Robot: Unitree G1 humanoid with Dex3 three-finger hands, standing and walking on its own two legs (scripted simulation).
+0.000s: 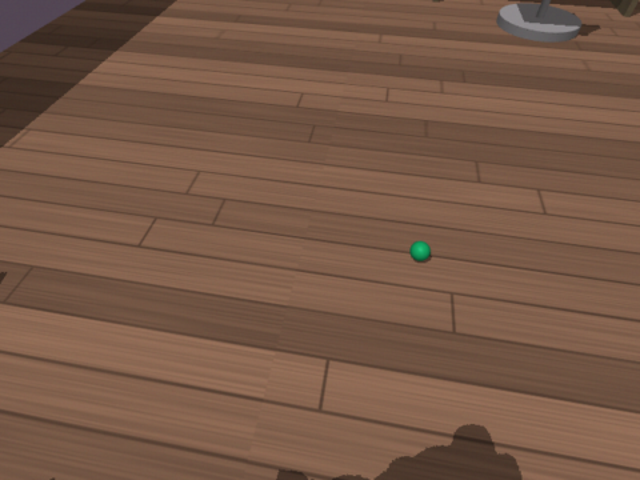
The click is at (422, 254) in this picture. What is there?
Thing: free ball
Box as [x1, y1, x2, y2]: [410, 241, 430, 260]
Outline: 417,241 412,244 410,248 410,253 413,258 417,260 423,260 429,255 430,250 426,243 422,241
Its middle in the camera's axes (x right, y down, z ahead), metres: +0.41 +0.06 +1.56
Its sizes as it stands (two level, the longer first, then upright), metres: 0.081 0.081 0.081
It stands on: the floor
